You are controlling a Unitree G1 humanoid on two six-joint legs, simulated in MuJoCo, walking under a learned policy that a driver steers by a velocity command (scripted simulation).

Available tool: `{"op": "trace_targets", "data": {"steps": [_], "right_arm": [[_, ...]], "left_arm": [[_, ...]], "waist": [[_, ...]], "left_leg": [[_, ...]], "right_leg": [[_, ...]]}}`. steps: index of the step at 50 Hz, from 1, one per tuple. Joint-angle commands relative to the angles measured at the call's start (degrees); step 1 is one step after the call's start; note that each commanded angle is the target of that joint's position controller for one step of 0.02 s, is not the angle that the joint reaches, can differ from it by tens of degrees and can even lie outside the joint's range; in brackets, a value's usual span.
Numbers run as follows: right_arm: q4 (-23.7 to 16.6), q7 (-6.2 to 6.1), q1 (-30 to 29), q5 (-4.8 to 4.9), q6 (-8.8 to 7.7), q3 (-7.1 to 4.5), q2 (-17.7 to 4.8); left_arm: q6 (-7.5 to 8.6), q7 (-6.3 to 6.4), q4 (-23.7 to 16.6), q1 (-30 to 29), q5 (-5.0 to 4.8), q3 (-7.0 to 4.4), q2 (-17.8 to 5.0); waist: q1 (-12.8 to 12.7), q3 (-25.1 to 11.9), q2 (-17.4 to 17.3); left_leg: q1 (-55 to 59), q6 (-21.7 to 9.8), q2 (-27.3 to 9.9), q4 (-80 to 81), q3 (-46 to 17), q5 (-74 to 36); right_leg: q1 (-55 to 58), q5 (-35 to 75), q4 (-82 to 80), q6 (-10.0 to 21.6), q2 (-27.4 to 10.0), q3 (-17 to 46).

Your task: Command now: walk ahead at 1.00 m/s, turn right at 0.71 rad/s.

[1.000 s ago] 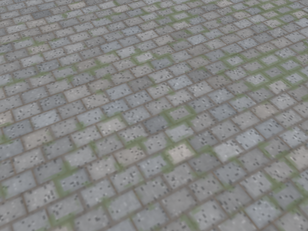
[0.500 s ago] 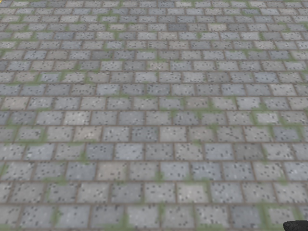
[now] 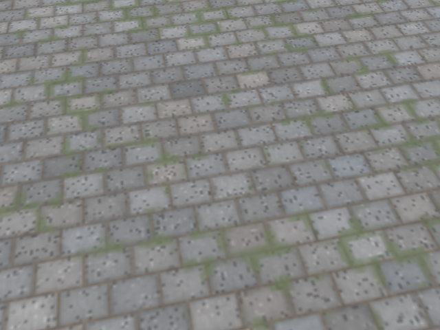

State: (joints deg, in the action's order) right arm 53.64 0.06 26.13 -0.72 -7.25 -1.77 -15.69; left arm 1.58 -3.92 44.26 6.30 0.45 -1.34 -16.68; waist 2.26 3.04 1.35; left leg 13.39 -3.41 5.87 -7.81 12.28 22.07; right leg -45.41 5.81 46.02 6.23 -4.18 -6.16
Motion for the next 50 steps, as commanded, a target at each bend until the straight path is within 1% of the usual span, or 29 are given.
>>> {"op": "trace_targets", "data": {"steps": [1, 3, 4, 5, 6, 7, 8, 9, 10, 12, 14, 16, 17, 18, 21, 23, 24, 25, 26, 27, 28, 29, 30, 33, 36, 38, 41, 46, 50], "right_arm": [[-4.6, -2.16, -4.28, -0.06, -0.74, -1.25, -9.24], [-6.61, -3.37, -8.88, -0.93, 1.35, -2.51, -13.15], [-8.03, -3.39, -13.1, -1.54, 2.42, -2.92, -13.95], [-7.56, -2.14, -14.98, -1.56, 2.99, -2.87, -11.9], [-11.05, -0.97, -14.89, -3.09, 1.62, 0.13, -1.46], [-17.11, -0.45, -8.77, -0.92, 0.33, 1.05, -1.6], [-16.77, -0.38, -11.77, -2.02, -1.03, 1.31, -5.25], [-16.21, -0.18, -14.08, -2.06, -1.22, 0.88, -7.32], [-16.36, -0.35, -15.47, -3.1, -0.59, 1.09, -6.73], [-14.97, -0.23, -12.4, -3.4, 2.41, 1.78, -5.39], [-15.52, 0.25, -14.1, -2.44, 3.61, 2.38, -3.23], [-16.43, 0.96, -18.2, -1.07, 3.56, 3.12, -0.82], [-17.72, 0.33, -25.97, 2.23, 1.35, 2.1, -1.64], [-18.19, 0.62, -27.39, 2.74, 0.48, 1.99, -1.63], [-18.67, 2.54, -28.38, 2.3, -0.59, 0.92, -2.18], [-16.41, 3.47, -18.05, 1.91, -0.4, -1.44, -6.22], [-13.63, 3.52, -7.8, 2.02, -0.06, -2.91, -9.11], [-9.97, 2.83, 5.35, 1.79, 0.42, -3.74, -10.69], [-9.65, 2.39, 4.79, -0.35, 0.42, -2.83, -11.5], [-14.88, 1.73, -5.13, -3.48, 0.36, -3.26, -14.44], [-19.54, 0.94, -12.26, -2.04, 1.88, -4.19, -12.55], [-20.9, 0.35, -16.4, 0.07, 3.32, -3.22, -9.12], [-21.43, 0.35, -17.71, 1.08, 4.06, -2.64, -8.46], [-21.11, 0.18, -17.2, 1.33, 4.68, -3.05, -8.68], [-19.53, -1.49, -12.67, 2.06, 5.96, -4.17, -11.11], [-19.69, -2.8, -12.01, 2.93, 7.54, -4.82, -12.18], [-20.43, -3.95, -11.7, 3.23, 9.39, -5.23, -11.93], [-21.41, -4.26, -10.54, 2.53, 10.4, -6.0, -10.89], [-23.56, -3.8, -12.91, 2.6, 10.53, -6.14, -10.68]], "left_arm": [[0.62, -0.82, -2.33, 1.29, 0.31, 0.12, -2.56], [-0.03, -0.14, 1.94, 17.47, 0.24, -1.77, -7.33], [-0.36, 0.77, 5.75, 30.54, 0.39, -3.41, -10.21], [-0.55, 2.07, 7.02, 33.96, -0.57, -4.94, -12.25], [-1.17, 2.73, 7.04, 28.14, -0.66, -5.42, -14.9], [-1.49, 3.07, 3.97, 23.26, 0.56, -6.18, -18.52], [-1.48, 3.47, 1.74, 19.84, 0.9, -5.8, -13.92], [-1.19, 3.66, 2.06, 17.37, 0.9, -4.96, -10.25], [-0.54, 3.63, 2.49, 15.91, 0.5, -4.58, -9.5], [1.74, 4.15, 2.17, 13.19, 0.03, -3.34, -7.39], [3.95, 3.39, 3.15, 13.63, -0.07, -3.02, -7.71], [4.88, 2.94, 4.56, 15.94, -0.75, -2.75, -6.17], [5.16, 4.62, 3.72, 16.14, -2.43, -1.75, -2.83], [4.77, 5.69, 4.54, 18.39, -2.18, -1.56, -4.4], [3.01, 7.29, 5.38, 20.57, 0.44, -2.15, -7.81], [2.08, 8.21, 3.26, 15.47, 1.12, -2.4, -7.93], [1.77, 8.53, 1.2, 10.05, 1.56, -2.73, -8.75], [1.61, 8.48, -1.34, 2.54, 1.94, -3.0, -9.16], [1.54, 6.83, -3.27, 8.95, 4.17, -1.12, -0.02], [2.27, 5.12, -4.16, 21.85, 0.59, -0.04, 0.56], [2.6, 4.22, -4.53, 18.46, -0.52, -0.86, -5.87], [2.29, 4.4, -6.28, 10.6, -0.15, -1.76, -8.59], [1.65, 4.96, -7.37, 7.75, 0.7, -2.06, -8.38], [0.45, 5.82, -8.97, 7.87, 1.6, -1.91, -5.78], [0.35, 6.97, -10.52, 3.93, 1.65, -1.58, -3.64], [-0.16, 7.38, -11.04, 1.55, 0.64, -1.91, -4.2], [0.02, 7.35, -11.75, -2.98, -0.14, -2.46, -4.67], [2.34, 6.23, -12.26, -8.39, -0.28, -3.16, -4.92], [3.7, 5.07, -10.91, -7.62, -0.54, -4.08, -6.24]], "waist": [[-5.71, -0.01, -5.39], [-14.95, -8.57, -8.44], [-21.21, -12.88, -7.69], [-22.08, -11.04, -0.67], [-12.88, -5.36, 13.29], [-7.24, -18.05, 15.87], [-7.63, -12.88, 2.92], [-4.93, -4.81, -5.79], [-2.39, -0.87, -8.63], [1.89, 3.52, -10.72], [1.72, 3.46, -8.74], [-1.55, 1.71, -3.42], [-5.96, 0.21, -1.91], [-6.75, -1.94, -1.85], [-7.87, -5.13, 2.82], [-1.98, -9.5, 6.69], [3.9, -12.11, 7.67], [12.01, -13.6, 2.44], [3.81, -14.98, -16.26], [-3.25, -26.28, -15.9], [-1.48, -23.92, -7.76], [-1.9, -14.48, 2.59], [-3.64, -10.19, 7.57], [-5.59, -5.42, 0.91], [-3.87, -10.77, -2.43], [-3.11, -13.4, -4.7], [-1.49, -11.59, -7.72], [0.56, -9.04, -10.59], [-0.25, -8.8, -10.49]], "left_leg": [[-10.16, 3.53, -14.66, -5.61, 2.64, -79.94], [-10.64, 3.93, -16.94, -26.34, 1.58, -91.73], [-16.92, 3.32, -17.44, -44.63, -0.05, -87.11], [-26.36, 2.8, -9.22, -69.88, 0.59, -44.29], [-48.87, 3.3, -0.87, -90.15, -4.17, 6.88], [-62.93, 4.05, -0.99, -95.4, -16.38, 8.21], [-65.52, 2.52, -4.56, -88.48, -19.16, 2.36], [-62.98, 2.64, -7.4, -81.24, -19.02, -2.45], [-59.36, 3.5, -9.06, -76.71, -18.48, -2.5], [-49.35, 5.84, -12.73, -67.45, -16.02, -3.18], [-42.04, 6.23, -12.3, -53.97, -11.35, -7.98], [-38.54, 3.96, -10.46, -39.73, -7.28, -19.53], [-40.23, 4.11, -8.74, -33.62, -8.87, -26.69], [-41.35, 3.57, -6.45, -27.11, -7.66, -33.58], [-37.11, 2.06, -1.54, -19.19, -7.13, -45.45], [-27.35, 1.54, 2.02, -21.95, -6.43, -40.1], [-19.3, 0.86, 1.46, -22.93, -7.63, -38.06], [-10.06, -1.9, -4.35, -17.88, -14.03, -43.06], [2.8, -6.62, -13.2, -25.44, -29.68, -65.9], [8.21, -18.29, -25.39, -17.99, -56.64, -55.88], [1.54, -19.41, -24.24, -12.33, -58.27, -31.67], [-10.76, -16.91, -19.89, -8.99, -52.97, -14.77], [-20.29, -14.78, -17.01, -6.36, -50.86, -8.22], [-32.71, -11.02, -8.7, -6.51, -42.27, -18.76], [-29.21, -8.47, -6.88, -11.23, -39.58, -36.28], [-24.89, -5.13, -6.52, -12.52, -41.13, -31.39], [-22.1, -1.73, -5.38, -12.47, -43.94, -20.65], [-16.86, -2.78, -5.32, -15.15, -48.53, -24.11], [-18.05, -3.8, -5.3, -18.59, -52.84, -30.71]], "right_leg": [[19.01, 3.56, -6.29, 2.28, 7.18, -6.26], [35.7, -4.28, -4.79, 4.26, 10.9, -5.18], [47.94, -9.1, -5.63, 7.06, 9.94, -0.71], [53.99, -12.16, -11.02, 10.23, 7.09, 4.88], [57.82, 1.47, -4.5, 12.56, 2.26, 17.41], [69.04, -19.12, -20.61, 24.26, -8.09, 46.55], [62.92, -35.34, -33.05, 21.57, -10.37, 55.39], [51.77, -36.73, -35.22, 18.08, -8.93, 51.17], [42.86, -30.1, -35.11, 16.16, -6.36, 45.85], [27.51, -3.4, -34.03, 13.8, -3.33, 32.56], [22.42, 24.04, -33.91, 9.92, 1.39, 19.22], [26.06, 35.3, -32.51, 3.17, 6.35, 10.26], [29.27, 27.65, -31.01, 1.22, 5.82, 10.27], [35.23, 25.4, -31.24, -0.22, 5.23, 8.87], [42.61, 24.01, -26.57, -4.3, 3.06, 6.42], [42.1, 31.79, -15.57, -7.04, 2.8, 5.41], [38.99, 34.72, -4.87, -8.32, 2.47, 4.95], [31.22, 18.44, 18.92, -10.71, 6.31, 3.02], [11.62, -44.75, 41.21, -11.93, 14.4, 5.86], [5.02, -42.63, 51.31, -11.98, 14.18, 17.2], [3.53, -35.75, 48.65, -9.12, 10.66, 18.72], [2.33, -31.5, 43.68, -7.57, 8.74, 16.84], [4.33, -29.32, 39.13, -7.37, 7.61, 15.87], [10.0, -27.0, 23.77, -8.61, 6.07, 15.48], [10.87, -23.49, 13.49, -10.97, 8.28, 14.84], [9.29, -20.06, 9.96, -11.79, 8.75, 16.51], [7.52, -17.65, 4.89, -11.58, 9.21, 18.12], [8.95, -17.99, -4.23, -10.75, 10.15, 19.42], [18.97, -17.98, -15.52, -10.06, 10.36, 19.59]]}}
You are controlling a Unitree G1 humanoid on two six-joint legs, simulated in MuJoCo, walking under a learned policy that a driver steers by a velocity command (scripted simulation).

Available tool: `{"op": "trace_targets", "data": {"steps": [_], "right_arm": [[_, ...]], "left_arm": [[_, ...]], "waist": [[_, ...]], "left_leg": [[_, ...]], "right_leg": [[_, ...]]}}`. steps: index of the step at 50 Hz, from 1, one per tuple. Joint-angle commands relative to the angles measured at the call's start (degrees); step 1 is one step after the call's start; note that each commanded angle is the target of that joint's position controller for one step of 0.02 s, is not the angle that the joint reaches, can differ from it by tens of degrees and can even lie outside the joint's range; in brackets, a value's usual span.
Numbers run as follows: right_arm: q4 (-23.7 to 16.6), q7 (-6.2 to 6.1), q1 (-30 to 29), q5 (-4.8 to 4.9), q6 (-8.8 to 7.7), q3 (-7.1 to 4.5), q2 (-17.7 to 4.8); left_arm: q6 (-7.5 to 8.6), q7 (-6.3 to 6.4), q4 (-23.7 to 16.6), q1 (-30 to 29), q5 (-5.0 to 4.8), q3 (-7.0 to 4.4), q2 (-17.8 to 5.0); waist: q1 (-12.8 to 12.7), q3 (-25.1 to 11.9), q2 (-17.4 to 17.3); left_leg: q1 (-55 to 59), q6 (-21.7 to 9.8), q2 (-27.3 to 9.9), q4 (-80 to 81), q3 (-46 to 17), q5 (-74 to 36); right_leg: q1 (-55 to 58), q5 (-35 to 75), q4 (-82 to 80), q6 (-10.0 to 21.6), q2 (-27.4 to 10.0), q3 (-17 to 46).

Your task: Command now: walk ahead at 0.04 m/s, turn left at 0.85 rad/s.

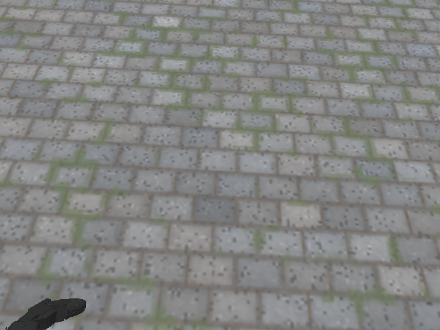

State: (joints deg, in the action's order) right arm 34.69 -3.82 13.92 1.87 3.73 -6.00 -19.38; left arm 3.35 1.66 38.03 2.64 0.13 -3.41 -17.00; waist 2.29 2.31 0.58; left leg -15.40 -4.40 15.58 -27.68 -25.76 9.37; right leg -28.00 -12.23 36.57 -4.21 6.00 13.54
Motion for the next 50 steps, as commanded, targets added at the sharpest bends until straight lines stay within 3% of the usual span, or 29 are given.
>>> {"op": "trace_targets", "data": {"steps": [1, 2, 3, 4, 5, 6, 7, 8, 12, 18, 21, 24, 25, 26, 27, 28, 29, 30, 32, 34, 36, 40, 44, 45, 46, 47, 48, 49, 50], "right_arm": [[-5.08, 0.22, -1.84, -0.02, -0.39, -1.68, -6.62], [-5.22, 0.4, -2.28, 0.22, -0.35, -1.21, -5.62], [-4.41, 0.83, 1.34, 0.18, -0.36, -0.1, -2.63], [-3.45, 1.19, 5.6, -0.82, -0.54, 0.87, -0.43], [-5.11, 1.54, 5.56, -0.02, -1.11, -0.54, -6.1], [-3.52, 1.58, 4.61, -0.83, -1.33, -1.67, -10.94], [-1.77, 1.39, 3.16, -0.91, -0.84, -2.08, -12.07], [-0.57, 1.02, 2.94, -1.07, -0.03, -1.63, -10.12], [-1.26, 0.88, 0.76, -0.59, -0.34, 0.5, -4.13], [-0.43, 0.81, -1.76, -1.35, -1.18, 1.79, -1.57], [0.76, 1.46, -2.05, -1.04, -1.82, 1.92, -1.84], [3.53, 2.16, 1.75, -1.2, -2.51, 2.13, -0.63], [3.32, 2.19, 1.54, -1.89, -2.71, 1.97, -2.31], [2.75, 1.87, 2.11, -2.87, -2.68, 1.47, -5.62], [4.02, 2.32, 0.29, -3.41, -2.74, 1.49, -5.35], [2.98, 2.83, -2.27, -3.48, -3.25, 2.76, -0.63], [3.59, 2.89, -2.53, -3.77, -3.63, 3.14, 0.75], [3.67, 2.66, -1.62, -3.46, -3.82, 2.32, -1.91], [4.12, 1.82, 0.29, -2.68, -3.89, 0.75, -6.27], [3.19, 0.87, -0.02, -2.73, -3.55, 0.46, -6.01], [2.19, 0.33, -1.35, -2.85, -3.59, 0.78, -4.6], [1.09, 0.7, -7.6, -1.67, -3.06, -0.01, -5.25], [1.7, 1.23, -6.31, -0.64, -2.52, -0.79, -6.54], [1.96, 1.54, -5.26, -0.26, -2.86, -0.83, -6.3], [2.31, 2.14, -2.98, -0.59, -3.51, -0.52, -4.58], [-0.18, 2.9, -6.13, -3.07, -4.26, 1.2, 0.65], [-4.79, 3.45, -13.23, -1.97, -6.14, 1.53, 0.48], [-5.19, 4.11, -17.38, 0.41, -8.1, 0.51, -3.76], [-4.89, 4.53, -17.41, 0.63, -9.49, 0.15, -4.84]], "left_arm": [[2.01, -0.74, -3.71, -2.1, -0.47, -2.34, -6.33], [2.03, -0.94, -2.61, -0.16, -0.58, -2.5, -6.1], [1.63, -0.95, -2.56, -0.31, -0.22, -2.42, -6.08], [0.57, -0.55, -4.54, -1.3, 0.85, -2.37, -7.99], [-0.07, -0.63, -3.97, 2.7, 2.79, -2.78, -9.27], [-0.26, -0.56, -4.3, 2.54, 1.84, -2.73, -7.55], [-0.66, -0.42, -4.76, 1.14, 1.1, -2.04, -5.35], [-1.37, -0.24, -5.12, 0.98, 0.55, -1.45, -4.83], [-2.76, -0.14, -4.18, 2.42, 0.92, -0.49, -4.95], [-3.1, -0.3, -2.8, 4.17, 0.25, -0.51, -5.43], [-3.67, -0.21, -1.42, 7.04, -0.01, -0.69, -6.29], [-3.89, -0.03, 0.05, 8.5, -1.13, -0.25, -5.47], [-3.38, -0.13, 1.03, 11.04, -1.12, -0.13, -5.15], [-2.43, -0.66, 0.62, 11.82, 0.23, 0.41, -3.58], [-1.64, -1.06, -0.07, 11.38, 0.6, 0.89, -0.78], [-1.46, -1.07, 0.0, 8.22, 1.34, 0.75, -2.06], [-1.64, -1.26, 0.2, 6.96, 0.96, 0.55, -2.23], [-2.17, -1.12, 0.08, 5.95, 0.28, 0.15, -3.35], [-3.07, -1.08, -1.0, 6.28, -1.09, -0.96, -6.18], [-3.47, -1.34, -1.8, 7.39, -1.54, -1.36, -6.07], [-4.22, -1.56, -2.55, 7.63, -1.54, -1.95, -5.85], [-5.85, -2.5, -3.45, 8.95, -1.71, -1.01, -3.49], [-5.79, -4.06, -5.46, 10.56, -1.99, -1.84, -5.17], [-5.93, -3.64, -4.65, 13.74, -2.17, -2.37, -5.38], [-5.8, -2.88, -2.85, 19.94, -2.45, -3.94, -7.9], [-5.06, -2.05, -2.39, 26.36, -3.05, -5.99, -15.5], [-2.32, -3.12, -4.13, 28.84, -1.29, -5.57, -17.97], [-0.44, -3.3, -4.2, 27.09, -0.5, -4.29, -13.66], [0.46, -2.97, -4.53, 24.36, -0.63, -3.45, -11.7]], "waist": [[-1.0, -8.19, -9.93], [-1.76, -8.63, -8.07], [-0.06, -11.23, -1.21], [1.83, -12.75, 8.68], [1.16, -12.94, 16.13], [0.1, -11.02, 11.1], [-0.76, -8.12, 6.18], [-0.69, -7.25, 3.22], [-1.73, -4.85, 6.36], [-3.17, -6.56, 10.17], [-4.66, -6.1, 10.97], [-2.1, -5.22, 8.5], [-2.5, -5.72, 6.39], [-3.64, -7.73, -1.41], [-5.34, -7.1, -11.66], [-3.76, -5.18, -9.55], [-3.42, -3.89, -8.86], [-2.38, -1.56, -9.15], [-1.64, 1.85, -10.63], [-0.91, 0.95, -12.85], [-0.81, 0.19, -9.32], [-2.22, -1.5, -7.17], [-2.17, -5.46, -7.52], [-3.19, -7.77, -6.01], [-4.92, -10.37, -0.56], [-7.11, -8.27, 16.23], [-9.8, -10.34, 18.27], [-10.09, -4.29, 9.92], [-7.99, -1.21, 6.87]], "left_leg": [[9.78, -2.46, -14.48, 0.17, -14.61, -16.73], [7.17, -1.39, -12.53, -2.94, -12.81, -9.79], [2.14, 0.35, -8.99, -10.03, -8.17, 10.43], [-6.61, 2.71, -3.62, -21.6, 0.3, 29.05], [-13.54, 5.6, -2.25, -32.2, 5.81, 33.86], [-15.1, 8.29, -6.14, -39.5, 8.14, 28.48], [-15.59, 9.09, -7.29, -42.46, 9.09, 23.49], [-15.32, 9.46, -7.42, -45.11, 10.23, 20.69], [-15.05, 10.65, -7.72, -45.46, 17.01, 15.88], [-7.72, 10.8, -14.41, -22.69, 21.13, 15.95], [-2.81, 9.59, -14.77, -12.15, 22.36, 14.35], [6.19, 6.01, -13.85, 6.35, 23.58, 2.76], [11.2, 4.02, -16.16, 7.37, 20.71, -1.97], [16.29, 1.29, -23.15, 4.8, 14.55, -11.37], [8.5, -2.81, -26.41, 5.08, 11.9, -8.37], [3.6, -3.27, -25.58, 7.12, 11.77, -0.98], [3.19, -1.32, -23.36, 7.36, 13.95, 5.08], [3.06, -0.24, -22.0, 7.32, 15.09, 6.91], [3.66, -2.13, -25.66, 7.57, 13.47, 1.66], [5.29, -7.11, -32.63, 7.55, 9.57, -10.1], [7.86, -10.91, -37.52, 7.15, 8.5, -22.54], [8.37, -6.82, -32.17, 5.34, 20.43, -23.77], [9.44, -4.2, -32.2, -1.37, 26.1, -23.85], [6.26, -2.57, -31.64, -4.37, 28.23, -13.52], [-0.86, -0.18, -28.48, -13.59, 31.26, 3.84], [-20.27, 4.82, -20.82, -34.56, 34.77, 24.63], [-36.94, 4.85, -12.02, -44.35, 21.69, 27.53], [-41.62, 2.43, -15.72, -46.58, 17.59, 23.09], [-40.38, 0.85, -16.94, -44.21, 17.53, 18.15]], "right_leg": [[5.45, 2.16, -10.15, 0.7, -0.62, -0.92], [11.74, 9.22, -16.29, 1.67, -2.39, -1.9], [20.9, 17.2, -18.62, 5.06, -8.74, 1.55], [28.44, 34.21, -14.28, 10.96, -20.06, 10.71], [27.17, 38.65, -15.03, 20.6, -29.04, 22.09], [24.0, 31.6, -15.48, 21.93, -28.25, 22.4], [21.18, 24.6, -14.61, 19.15, -23.52, 15.35], [19.45, 18.68, -14.47, 16.4, -19.94, 11.44], [16.34, 16.42, -17.41, 15.48, -14.24, 3.72], [19.89, 7.87, -18.33, 16.34, -14.85, 4.05], [19.31, 6.98, -18.01, 17.27, -16.07, 5.74], [15.62, 8.24, -15.65, 15.14, -15.08, 4.97], [11.77, 7.1, -14.59, 12.29, -14.25, 3.71], [6.85, 2.78, -9.33, 8.88, -11.27, -0.92], [8.5, -5.07, -8.66, 5.43, -5.43, -9.07], [12.39, -3.56, -8.57, 3.36, -6.14, -9.04], [12.26, -0.82, -8.64, 3.18, -5.93, -8.62], [9.88, 0.49, -6.85, 3.42, -5.16, -8.71], [3.53, -0.85, -1.65, 4.26, -4.2, -9.43], [-1.2, -13.15, 9.61, 3.89, -4.7, -11.61], [-7.22, -21.84, 24.14, 2.2, -7.38, -10.75], [-3.6, -12.9, 17.43, 0.4, -10.54, -13.78], [5.56, -5.54, 3.01, 2.85, -7.4, -19.38], [12.15, -2.83, -0.9, 4.58, -4.75, -21.19], [23.02, -5.17, -4.29, 7.74, -3.19, -17.89], [32.57, -12.48, -11.79, 16.01, -16.19, 6.74], [36.3, -40.44, -27.65, 27.04, -25.64, 40.02], [35.04, -47.67, -30.41, 25.69, -27.91, 40.09], [31.28, -42.55, -28.73, 23.22, -26.34, 35.62]]}}
Over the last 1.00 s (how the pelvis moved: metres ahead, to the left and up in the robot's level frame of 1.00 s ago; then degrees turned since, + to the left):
0.67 -0.08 0.02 14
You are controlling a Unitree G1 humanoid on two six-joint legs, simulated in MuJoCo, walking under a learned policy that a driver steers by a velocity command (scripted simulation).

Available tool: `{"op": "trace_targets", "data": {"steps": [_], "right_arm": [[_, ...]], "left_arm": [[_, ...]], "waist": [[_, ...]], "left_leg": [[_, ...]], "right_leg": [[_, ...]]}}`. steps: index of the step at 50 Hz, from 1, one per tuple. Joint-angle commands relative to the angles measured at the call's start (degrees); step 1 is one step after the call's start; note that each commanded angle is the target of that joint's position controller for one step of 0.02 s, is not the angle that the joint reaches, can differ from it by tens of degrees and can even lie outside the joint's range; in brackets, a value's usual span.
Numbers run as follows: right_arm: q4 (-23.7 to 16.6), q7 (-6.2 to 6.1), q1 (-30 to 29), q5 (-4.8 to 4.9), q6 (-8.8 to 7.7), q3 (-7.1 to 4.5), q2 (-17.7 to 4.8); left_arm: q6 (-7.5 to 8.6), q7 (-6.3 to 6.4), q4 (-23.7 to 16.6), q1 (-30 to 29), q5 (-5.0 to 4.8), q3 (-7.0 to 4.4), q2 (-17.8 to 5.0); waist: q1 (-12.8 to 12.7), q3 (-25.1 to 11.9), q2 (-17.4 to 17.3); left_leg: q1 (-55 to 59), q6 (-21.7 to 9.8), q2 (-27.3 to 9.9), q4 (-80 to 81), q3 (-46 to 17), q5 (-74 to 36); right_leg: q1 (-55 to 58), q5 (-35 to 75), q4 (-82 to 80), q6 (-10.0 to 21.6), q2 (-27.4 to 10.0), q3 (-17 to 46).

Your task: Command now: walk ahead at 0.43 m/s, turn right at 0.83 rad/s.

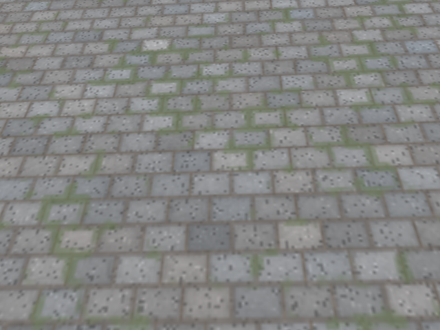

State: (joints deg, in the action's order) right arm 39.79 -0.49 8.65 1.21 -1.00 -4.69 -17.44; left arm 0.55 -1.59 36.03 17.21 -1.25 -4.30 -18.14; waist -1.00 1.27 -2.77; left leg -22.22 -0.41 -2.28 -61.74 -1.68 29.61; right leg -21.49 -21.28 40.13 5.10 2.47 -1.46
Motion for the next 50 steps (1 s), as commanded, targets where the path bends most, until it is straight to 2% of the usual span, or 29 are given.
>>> {"op": "trace_targets", "data": {"steps": [1, 2, 5, 6, 8, 10, 14, 17, 19, 21, 22, 23, 24, 25, 26, 27, 29, 31, 35, 39, 41, 42, 43, 44, 45, 46, 47, 48, 50], "right_arm": [[-8.26, 1.22, -9.93, 0.0, -5.63, -1.2, -6.25], [-7.31, 1.22, -8.91, -1.21, -6.28, -1.47, -6.3], [-4.25, 1.85, -6.34, -1.63, -6.23, -1.33, -5.01], [-2.24, 3.2, -3.69, -7.54, -2.38, 0.77, -1.49], [-2.91, 3.61, -5.49, -5.84, -0.04, 0.9, -1.58], [-3.72, 3.63, -8.77, -4.32, 0.21, 0.81, -2.91], [-5.75, 3.83, -15.66, -3.64, -0.78, 0.88, -3.9], [-7.02, 4.24, -16.59, -3.32, -1.19, 0.96, -4.32], [-6.93, 4.06, -13.39, -3.38, -1.2, 0.87, -4.83], [-3.19, 2.35, 0.54, -2.98, -1.13, -0.19, -6.24], [0.97, 1.44, 15.13, -2.89, -1.46, -1.11, -8.29], [2.34, 0.85, 24.75, -3.68, -1.63, -2.87, -14.82], [3.51, 1.71, 24.05, -2.77, -1.88, -2.68, -14.62], [2.69, 2.27, 16.37, -2.77, -1.77, -1.93, -11.51], [2.54, 2.25, 15.65, -2.58, -1.97, -1.9, -10.16], [3.13, 1.97, 15.47, -2.61, -2.07, -1.56, -8.93], [4.65, 1.55, 14.75, -2.47, -2.6, -0.29, -6.02], [5.08, 1.38, 15.46, -1.7, -3.36, -0.27, -6.34], [4.6, 1.27, 15.68, -1.48, -4.05, -1.06, -7.63], [5.89, 1.23, 18.39, -0.35, -4.25, -1.9, -9.73], [6.33, 0.69, 18.76, -0.48, -4.04, -2.14, -11.01], [6.49, 0.76, 18.37, -0.94, -3.95, -2.52, -12.86], [6.0, 1.07, 15.89, -1.22, -4.15, -2.7, -13.46], [4.43, 1.08, 14.56, -1.6, -4.84, -1.15, -7.61], [0.88, 0.87, 19.98, 1.5, -4.6, 0.98, -0.21], [2.0, 0.37, 16.37, -0.09, -3.46, 0.92, -4.64], [2.26, 0.82, 10.79, -1.46, -2.79, 0.4, -6.58], [2.1, 1.62, 8.17, -2.21, -2.45, 0.51, -5.77], [0.77, 3.27, 6.15, -3.57, -1.38, 1.19, -2.63]], "left_arm": [[3.4, 0.67, -3.34, 7.12, 0.3, -2.17, -9.75], [3.19, 1.17, -3.78, 4.9, 0.14, -1.77, -8.98], [2.97, 2.55, -3.65, 4.93, 0.69, -0.75, -7.01], [1.84, 1.47, -0.3, 7.3, 2.69, -1.63, -9.44], [1.73, 0.51, 0.89, 9.87, 1.97, -1.09, -7.31], [2.18, 0.13, 1.59, 10.92, 1.68, -0.84, -6.5], [3.1, 0.83, 3.44, 12.91, 1.72, -1.22, -7.87], [3.62, 1.45, 5.06, 12.2, 1.96, -1.19, -8.4], [3.87, 1.79, 6.43, 10.97, 2.27, -1.07, -8.88], [3.89, 1.92, 7.96, 10.15, 2.82, -1.08, -9.87], [3.69, 2.25, 7.82, 8.41, 3.39, -0.86, -9.51], [4.14, 1.99, 5.18, 9.85, 2.27, 0.58, -5.32], [5.29, 1.28, 3.77, 7.12, 3.16, 1.19, -3.21], [5.68, 1.21, 2.53, 1.95, 3.89, 1.37, -4.69], [6.31, 0.78, 2.39, -1.63, 4.07, 1.6, -5.71], [6.66, 0.51, 1.74, -3.11, 4.32, 1.95, -5.14], [5.37, 0.13, 0.66, -4.19, 5.8, 2.73, -3.86], [3.83, -0.25, -0.34, -5.91, 6.08, 3.26, -3.31], [3.79, -1.39, -5.49, -19.8, 4.32, 4.81, -1.87], [4.06, -0.94, -6.39, -22.84, 3.25, 4.66, -2.24], [4.17, 0.08, -5.05, -18.3, 3.34, 3.5, -4.73], [4.34, 0.98, -2.9, -10.61, 3.19, 2.35, -6.91], [4.48, 2.21, -0.52, -0.13, 3.26, 1.14, -9.06], [4.54, 3.75, 0.92, 12.75, 4.75, -0.71, -13.66], [4.44, 3.39, 0.92, 10.5, 5.92, -1.35, -17.2], [3.69, 3.15, 0.51, 4.75, 5.14, -1.6, -13.18], [3.65, 3.04, 0.35, 0.9, 4.81, -0.27, -7.59], [3.77, 2.67, 1.93, 0.52, 4.99, 0.39, -4.83], [4.7, 2.4, 5.44, 2.48, 4.77, 1.08, -3.04]], "waist": [[-2.42, 0.73, 6.43], [-1.04, 1.19, 6.05], [-0.54, -0.06, 7.54], [-0.51, 0.53, 8.79], [-1.8, 2.04, 9.18], [-3.2, 3.29, 10.34], [-6.31, 4.88, 8.93], [-5.82, 6.4, 9.79], [-3.53, 6.03, 10.9], [3.36, -2.5, 10.39], [10.21, -10.13, 7.83], [12.17, -18.13, -5.52], [9.02, -17.39, -15.68], [6.66, -7.58, -8.13], [6.73, -5.42, -0.14], [5.09, -2.46, 2.66], [1.26, 1.28, 1.01], [0.32, 3.53, -0.39], [2.82, 7.68, -0.02], [4.73, 3.55, -0.32], [2.58, -1.18, 0.12], [-1.21, -6.82, 0.56], [-7.28, -11.81, 0.8], [-11.86, -20.27, 6.77], [-5.4, -29.48, 26.23], [-4.85, -21.7, 18.56], [-5.14, -12.53, 11.08], [-4.38, -6.87, 6.05], [-1.66, -2.0, 8.33]], "left_leg": [[-29.99, -3.34, -0.56, -6.23, -6.7, -6.25], [-25.63, -2.82, -1.22, -0.69, -6.66, -10.68], [-19.54, 0.54, -0.03, 7.5, -2.31, -22.68], [-17.12, 1.92, 0.21, 7.77, 1.51, -22.95], [-17.2, 3.73, -0.01, 10.8, 2.92, -24.2], [-18.4, 4.71, -0.79, 15.33, 2.55, -27.24], [-20.27, 3.51, -0.92, 24.02, 2.77, -29.74], [-18.62, 0.2, -0.92, 28.15, 3.6, -26.94], [-12.79, -3.09, 0.76, 30.21, 6.39, -20.98], [5.88, -6.66, 7.0, 29.92, 10.09, -15.84], [23.8, -8.64, 6.34, 28.65, 7.47, -13.76], [40.69, -13.64, -6.88, 33.39, -17.3, 12.53], [42.89, -16.23, -13.93, 48.28, -49.26, 24.72], [37.88, -16.86, -14.13, 48.99, -48.38, 17.69], [32.92, -17.3, -12.77, 47.81, -39.69, 10.09], [25.91, -16.49, -10.78, 48.82, -34.11, 3.75], [16.66, -15.9, -5.9, 50.92, -28.0, -1.93], [12.1, -16.89, -4.0, 53.17, -25.03, -4.3], [2.68, -15.22, 0.09, 57.49, -19.78, -16.67], [8.12, -11.85, -1.53, 53.97, -19.93, -38.62], [13.92, -9.44, -1.57, 44.59, -19.47, -53.89], [14.58, -8.12, -0.58, 33.96, -18.28, -60.8], [7.84, -6.88, 1.77, 19.96, -17.5, -56.63], [-0.28, -7.01, 5.1, 0.7, -13.23, -37.41], [-14.92, -5.52, 10.29, -16.65, -7.44, -1.25], [-21.76, -6.47, 4.77, -20.14, -5.04, -7.04], [-22.91, -6.51, 1.89, -17.86, -3.96, -11.47], [-21.22, -6.31, 0.14, -15.05, -3.56, -13.42], [-18.74, -5.81, -1.41, -11.8, -4.2, -13.09]], "right_leg": [[21.19, -26.46, -30.39, 11.7, -20.08, 44.22], [17.65, -20.53, -30.12, 10.18, -16.93, 38.47], [15.65, -6.17, -30.46, 8.02, -11.98, 26.47], [12.35, -3.62, -31.07, 6.31, -7.89, 21.32], [10.88, -2.82, -32.55, 6.67, -7.67, 20.58], [12.02, -2.88, -33.98, 6.93, -9.07, 21.45], [18.69, -1.49, -34.7, 7.51, -12.21, 22.39], [22.9, 4.02, -35.38, 7.25, -14.4, 20.84], [24.64, 21.84, -32.95, 5.83, -15.02, 16.17], [24.27, 60.27, -15.56, 3.84, -13.37, 8.91], [15.7, 62.15, 1.48, 2.43, -11.11, 5.21], [-3.07, 41.57, 25.08, -0.38, -5.48, 1.4], [-17.57, -0.03, 35.5, -1.44, 3.58, 4.7], [-25.6, 2.73, 40.36, -0.59, 0.37, 8.32], [-25.13, 6.15, 39.23, -0.48, -3.0, 8.5], [-22.72, 7.66, 34.21, -0.76, -5.17, 8.0], [-19.02, 5.99, 27.86, -3.06, -6.81, 7.4], [-19.45, 4.2, 23.38, -4.95, -7.53, 5.74], [-12.81, 17.59, 3.04, -8.1, -5.86, 1.37], [-1.15, 26.81, -7.03, -6.69, -3.06, 0.89], [6.54, 20.8, -9.95, -5.53, -0.91, 1.07], [15.71, 15.22, -9.57, -4.81, 0.5, 0.45], [29.14, 12.29, -8.57, -3.89, -3.05, 2.62], [42.2, -9.76, -9.27, -2.25, -15.82, 14.94], [51.75, -25.39, -21.78, 3.58, -32.54, 48.32], [43.9, -31.28, -25.57, 4.21, -29.52, 49.9], [36.01, -22.92, -24.25, 3.16, -26.18, 38.2], [28.47, -10.38, -24.65, 2.85, -23.43, 29.88], [20.25, 1.3, -26.27, 2.16, -19.62, 19.66]]}}
Over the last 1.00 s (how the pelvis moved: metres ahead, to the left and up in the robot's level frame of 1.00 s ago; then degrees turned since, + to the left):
0.08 -0.08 -0.02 -5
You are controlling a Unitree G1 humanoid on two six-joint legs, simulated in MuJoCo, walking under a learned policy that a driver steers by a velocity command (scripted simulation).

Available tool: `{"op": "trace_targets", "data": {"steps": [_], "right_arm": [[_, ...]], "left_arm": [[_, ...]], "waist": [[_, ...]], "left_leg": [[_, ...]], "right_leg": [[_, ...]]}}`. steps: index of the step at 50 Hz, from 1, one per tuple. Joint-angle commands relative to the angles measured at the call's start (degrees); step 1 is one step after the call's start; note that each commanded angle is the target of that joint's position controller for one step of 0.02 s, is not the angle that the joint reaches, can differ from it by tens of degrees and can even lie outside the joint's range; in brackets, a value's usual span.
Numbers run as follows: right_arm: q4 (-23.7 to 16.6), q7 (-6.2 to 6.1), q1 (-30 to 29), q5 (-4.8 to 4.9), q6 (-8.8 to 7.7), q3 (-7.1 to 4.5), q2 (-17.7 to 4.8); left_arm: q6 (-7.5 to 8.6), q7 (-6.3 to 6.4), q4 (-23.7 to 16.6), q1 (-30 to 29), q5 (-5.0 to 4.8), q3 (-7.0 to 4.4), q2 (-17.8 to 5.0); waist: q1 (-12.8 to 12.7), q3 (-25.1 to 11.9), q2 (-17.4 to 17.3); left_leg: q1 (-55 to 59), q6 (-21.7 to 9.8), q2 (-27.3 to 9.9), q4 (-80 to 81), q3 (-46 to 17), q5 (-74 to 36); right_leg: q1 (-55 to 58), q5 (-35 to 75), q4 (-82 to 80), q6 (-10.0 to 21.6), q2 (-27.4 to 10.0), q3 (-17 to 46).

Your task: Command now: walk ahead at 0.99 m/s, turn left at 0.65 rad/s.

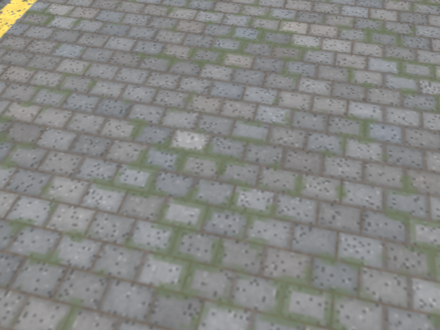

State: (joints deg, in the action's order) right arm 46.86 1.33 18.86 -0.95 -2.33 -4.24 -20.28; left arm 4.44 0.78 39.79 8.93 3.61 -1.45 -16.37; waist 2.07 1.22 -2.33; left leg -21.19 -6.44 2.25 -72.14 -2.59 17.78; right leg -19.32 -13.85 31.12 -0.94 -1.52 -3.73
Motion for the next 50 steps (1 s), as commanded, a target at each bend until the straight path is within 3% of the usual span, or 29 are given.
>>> {"op": "trace_targets", "data": {"steps": [1, 5, 7, 9, 11, 12, 13, 14, 15, 16, 17, 18, 20, 21, 23, 25, 28, 30, 33, 35, 36, 37, 38, 39, 40, 41, 42, 45, 50], "right_arm": [[-6.95, 1.81, -5.09, -1.46, 0.55, 1.25, 1.52], [-11.89, 3.08, -13.75, -1.88, 0.93, 2.59, 1.66], [-13.65, 4.07, -18.48, -1.61, 0.49, 3.44, 1.04], [-14.29, 4.6, -21.79, -1.44, 0.1, 4.02, 1.36], [-13.39, 3.78, -19.94, -1.93, -0.43, 4.03, 0.69], [-11.65, 3.0, -14.79, -2.89, -0.91, 3.68, -0.48], [-7.67, 1.99, -3.46, -3.6, -1.38, 2.85, -1.95], [-4.67, 0.74, 5.03, -4.56, -1.64, 1.6, -5.3], [-4.25, -0.38, 6.28, -4.95, -1.88, 0.67, -11.09], [-6.41, -0.54, 7.2, -3.28, -1.77, -0.66, -13.24], [-8.33, -0.18, 1.64, 1.25, -1.85, 0.56, -7.89], [-7.43, -0.14, -2.07, 1.42, -2.5, 0.86, -6.04], [-6.17, -0.34, -7.8, 0.49, -3.58, 1.22, -2.64], [-6.32, -0.53, -9.0, -0.42, -3.95, 1.08, -2.04], [-6.66, -0.7, -13.23, 0.13, -4.06, 1.34, 0.94], [-6.5, -1.87, -17.01, 0.49, -3.73, 1.1, 0.44], [-6.22, -3.77, -17.35, 0.67, -2.47, 0.44, -1.65], [-5.7, -4.33, -16.54, 1.68, -1.48, 0.1, -3.01], [-6.03, -4.39, -17.39, 3.16, 0.15, -0.78, -5.01], [-6.79, -4.3, -18.41, 3.71, 1.32, -1.18, -5.13], [-7.03, -3.82, -18.08, 3.47, 1.62, -0.86, -3.94], [-7.95, -2.78, -13.12, 0.28, 1.55, 0.6, 2.08], [-9.28, -1.99, -8.23, -0.03, 1.24, 0.62, -0.35], [-9.18, -1.39, -10.83, 1.06, 0.37, -0.05, -4.69], [-10.37, -1.43, -15.3, 1.49, 0.04, -0.28, -5.1], [-9.86, -1.96, -16.93, 0.54, 0.27, -0.26, -4.28], [-10.02, -2.34, -17.63, -0.01, 0.69, -0.35, -4.16], [-9.03, -2.07, -17.9, 0.55, 1.4, -0.13, -1.43], [-7.85, -2.69, -17.93, 1.36, 1.99, -0.27, -0.79]], "left_arm": [[1.5, -0.51, 3.2, 11.76, -0.7, -1.46, -3.42], [3.17, -1.51, 5.93, 11.31, -1.94, -1.47, -4.35], [3.4, -1.65, 6.52, 10.38, -2.21, -1.61, -5.55], [3.5, -1.7, 8.46, 13.81, -2.67, -1.86, -8.03], [3.11, -1.54, 10.04, 16.13, -2.78, -2.15, -11.35], [2.52, -1.12, 11.17, 17.14, -2.96, -2.35, -12.66], [1.87, -0.66, 11.82, 16.97, -3.21, -2.28, -13.29], [1.63, -0.45, 11.58, 17.18, -3.84, -1.94, -12.69], [1.19, -0.82, 10.12, 21.99, -3.26, -0.47, -4.18], [0.21, 0.56, 10.37, 30.1, -7.02, -0.79, -5.09], [1.56, 0.2, 9.72, 21.27, -6.53, -2.38, -11.34], [1.78, 0.21, 7.06, 16.08, -7.78, -2.55, -9.8], [0.29, 1.05, 7.57, 13.28, -6.36, -2.76, -7.1], [-0.8, 0.91, 7.8, 17.28, -6.25, -2.64, -4.52], [-2.86, 0.7, 7.53, 18.48, -6.02, -2.65, -1.56], [-3.5, 0.65, 4.19, 13.08, -5.58, -2.78, -1.01], [-3.07, -0.89, 1.73, 8.61, -4.61, -2.49, -0.5], [-3.35, -2.48, 0.48, 7.37, -4.28, -2.77, -1.33], [-4.49, -4.14, -1.42, 8.74, -4.24, -4.4, -5.61], [-4.65, -3.83, -1.13, 14.95, -4.63, -6.15, -9.09], [-4.37, -2.82, -0.25, 20.25, -4.51, -7.39, -11.43], [-3.99, -1.72, -1.52, 14.81, -4.58, -7.93, -16.28], [-2.78, -2.22, -5.93, 11.46, -1.65, -7.64, -17.9], [-2.17, -2.93, -8.59, 8.0, -2.31, -7.42, -16.07], [-1.99, -2.7, -9.16, 5.65, -3.83, -6.9, -13.84], [-2.33, -2.15, -9.47, 3.67, -5.12, -6.29, -11.54], [-2.78, -1.28, -10.05, 2.22, -5.32, -6.09, -10.79], [-4.52, 0.53, -11.4, 1.9, -4.39, -6.4, -10.97], [-6.58, 2.26, -12.24, 2.12, -4.52, -6.89, -11.86]], "waist": [[-3.82, -0.78, 7.91], [-1.02, 4.5, 7.2], [-0.67, 6.44, 5.6], [-1.65, 7.65, 4.18], [0.01, 5.92, 5.08], [2.77, 2.35, 6.12], [7.95, -3.98, 6.88], [11.69, -9.13, 7.34], [6.2, -16.91, -7.03], [4.7, -33.41, -10.17], [6.86, -29.37, -3.01], [4.57, -17.91, -3.56], [-0.34, -7.62, 1.74], [-3.06, -8.04, -2.74], [-5.44, -5.3, -2.06], [-6.31, -1.3, -1.89], [-4.67, -2.62, -1.18], [-4.01, -3.66, -1.08], [-5.77, -4.3, -2.04], [-9.39, -6.3, -1.07], [-12.3, -7.27, 3.5], [-4.41, -3.99, 20.83], [-1.59, -15.62, 21.96], [-3.8, -18.46, 11.8], [-3.38, -12.69, 6.36], [-1.96, -8.74, 0.1], [-1.14, -7.82, 0.04], [-0.85, -7.98, 2.43], [-2.28, -9.4, 6.83]], "left_leg": [[-20.13, 0.33, -6.29, -0.34, -3.58, -0.76], [-24.25, 1.2, -5.96, 10.9, -3.29, -7.59], [-15.81, 1.03, -4.77, 24.25, 2.39, -15.25], [-7.2, -0.51, -2.8, 30.64, 6.75, -18.99], [-2.75, -1.75, 0.25, 34.22, 8.77, -16.04], [4.06, -2.24, 2.44, 35.78, 9.65, -13.98], [16.7, -3.01, 2.87, 39.28, 7.63, -17.25], [29.87, -3.04, -1.6, 41.38, 3.78, -21.72], [42.72, -3.0, -20.98, 36.47, -13.26, -43.58], [53.45, -10.71, -33.67, 37.05, -33.43, -59.85], [46.2, -10.15, -25.88, 40.64, -23.98, -56.69], [38.75, -9.59, -24.16, 43.09, -16.13, -54.3], [23.23, -5.81, -19.24, 49.97, -7.83, -54.47], [18.77, -6.49, -20.43, 51.17, -4.76, -58.59], [11.97, -6.22, -18.96, 54.65, 1.4, -52.75], [7.66, -5.2, -17.56, 57.76, 6.84, -49.01], [8.92, -3.21, -13.41, 56.86, 14.67, -43.97], [13.53, -2.93, -14.73, 54.42, 15.56, -43.77], [17.84, -1.18, -16.98, 45.99, 16.05, -51.19], [16.71, 1.31, -16.1, 32.45, 16.62, -52.65], [10.37, 4.13, -12.94, 19.59, 15.89, -40.23], [-3.36, 7.92, -2.37, 3.85, 14.92, 13.66], [-17.05, 10.33, 6.81, -11.91, 1.77, 22.94], [-18.49, 8.7, 3.58, -12.22, -6.5, 18.39], [-19.52, 7.7, 2.18, -8.71, -6.71, 13.61], [-18.93, 7.81, 0.05, -4.13, -6.79, 10.15], [-16.32, 7.91, -1.01, 0.81, -7.28, 8.1], [-10.41, 9.42, 0.53, 13.47, -5.59, 5.36], [-8.6, 11.83, 1.67, 22.87, -6.26, -1.15]], "right_leg": [[16.76, -2.65, -18.21, 8.11, -14.81, 19.52], [13.14, 10.4, -24.63, 8.09, -13.22, 7.63], [7.55, 13.99, -29.39, 7.17, -10.1, -0.26], [6.63, 22.43, -33.44, 7.91, -11.21, -2.46], [13.83, 51.8, -25.29, 8.12, -12.18, -4.21], [16.3, 64.24, -16.39, 7.55, -11.87, -3.82], [15.53, 66.49, -2.78, 6.25, -10.79, -3.11], [8.47, 54.98, 13.07, 5.0, -7.6, -2.53], [-3.34, -11.51, 37.19, 3.91, 0.61, -1.91], [-12.24, -22.06, 56.94, 3.92, 6.04, 9.84], [-14.85, -18.93, 52.13, 1.95, 1.6, 16.18], [-18.91, -16.01, 47.29, 0.82, -0.63, 12.71], [-15.69, -9.14, 42.72, -0.55, -4.08, 8.68], [-11.53, -7.0, 43.88, -1.58, -4.99, 8.82], [-10.38, -5.96, 40.3, -2.78, -5.55, 7.52], [-12.66, -1.41, 32.85, -2.88, -5.74, 5.33], [-7.45, 14.99, 15.76, -1.3, -3.45, 1.14], [-6.5, 18.47, 10.35, -0.04, -2.41, -0.1], [-4.04, 12.02, 8.2, 3.49, 0.09, -2.57], [3.57, 8.79, 4.24, 7.21, 3.34, -3.71], [12.7, 17.19, -1.99, 9.81, 3.94, -0.12], [17.6, 49.94, -0.8, 14.44, -4.61, 16.31], [27.71, 35.59, -8.32, 28.1, -15.16, 46.58], [27.7, 22.57, -13.4, 26.5, -16.8, 48.26], [22.88, 15.45, -14.27, 23.27, -14.4, 43.62], [17.02, 12.29, -14.23, 19.91, -11.91, 38.87], [12.67, 13.74, -13.48, 18.29, -10.07, 35.69], [8.87, 18.9, -12.5, 14.75, -4.41, 29.53], [7.96, 11.4, -11.17, 12.29, -2.76, 30.26]]}}
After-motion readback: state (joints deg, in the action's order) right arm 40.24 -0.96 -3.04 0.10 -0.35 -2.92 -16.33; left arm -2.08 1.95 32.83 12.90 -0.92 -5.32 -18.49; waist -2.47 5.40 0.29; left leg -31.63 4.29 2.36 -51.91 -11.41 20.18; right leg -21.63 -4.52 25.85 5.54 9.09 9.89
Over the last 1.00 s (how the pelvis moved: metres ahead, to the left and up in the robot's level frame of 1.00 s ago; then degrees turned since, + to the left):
0.75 -0.02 0.01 16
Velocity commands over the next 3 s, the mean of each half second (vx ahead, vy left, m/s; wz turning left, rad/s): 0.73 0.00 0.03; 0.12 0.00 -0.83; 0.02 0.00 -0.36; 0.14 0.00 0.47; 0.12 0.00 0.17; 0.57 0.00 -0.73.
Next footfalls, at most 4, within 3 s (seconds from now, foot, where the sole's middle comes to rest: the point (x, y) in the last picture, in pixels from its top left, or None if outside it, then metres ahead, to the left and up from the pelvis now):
0.28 left None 0.47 0.11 -0.77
0.72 right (248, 256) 0.70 -0.07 -0.77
1.22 left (193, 229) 0.81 0.11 -0.77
1.56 right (248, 283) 0.61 -0.06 -0.77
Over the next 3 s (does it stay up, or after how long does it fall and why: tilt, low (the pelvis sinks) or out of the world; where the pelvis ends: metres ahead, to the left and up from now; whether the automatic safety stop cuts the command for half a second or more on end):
stays up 1.04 -0.01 0.01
